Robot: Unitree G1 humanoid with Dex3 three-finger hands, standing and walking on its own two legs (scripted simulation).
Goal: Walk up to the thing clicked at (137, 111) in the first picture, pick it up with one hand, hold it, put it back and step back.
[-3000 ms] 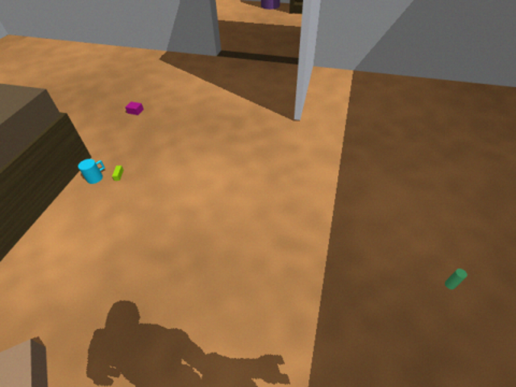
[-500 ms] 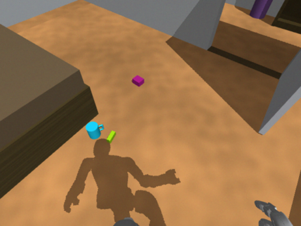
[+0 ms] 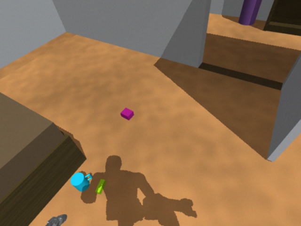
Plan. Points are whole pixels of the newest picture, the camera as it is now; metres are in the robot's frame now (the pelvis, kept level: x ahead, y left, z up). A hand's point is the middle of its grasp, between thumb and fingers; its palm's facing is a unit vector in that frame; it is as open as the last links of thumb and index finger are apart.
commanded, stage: walk up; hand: left
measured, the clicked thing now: (127, 113) +1.13 +0.30 -0.73
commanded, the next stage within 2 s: none
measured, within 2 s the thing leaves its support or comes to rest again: neither
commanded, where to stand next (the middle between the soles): +0.78 +0.02 m, yaw +0 degrees
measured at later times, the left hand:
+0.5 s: hand (68, 205) +0.23 +0.31 -0.15, palm faces -0.03 -0.95 -0.32, open 7.4 cm
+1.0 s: hand (95, 131) +0.49 +0.26 -0.10, palm faces -0.03 -0.91 -0.42, open 7.4 cm
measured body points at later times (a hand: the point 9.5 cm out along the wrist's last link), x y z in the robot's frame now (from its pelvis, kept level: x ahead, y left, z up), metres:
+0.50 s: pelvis +0.21 +0.04 +0.00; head +0.23 +0.07 +0.45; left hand +0.23 +0.36 -0.13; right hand +0.33 -0.27 -0.08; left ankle +0.28 +0.14 -0.72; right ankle +0.15 -0.10 -0.65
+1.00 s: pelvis +0.40 -0.01 +0.01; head +0.41 -0.05 +0.46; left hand +0.49 +0.30 -0.07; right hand +0.44 -0.33 -0.13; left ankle +0.35 +0.13 -0.65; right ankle +0.46 -0.12 -0.72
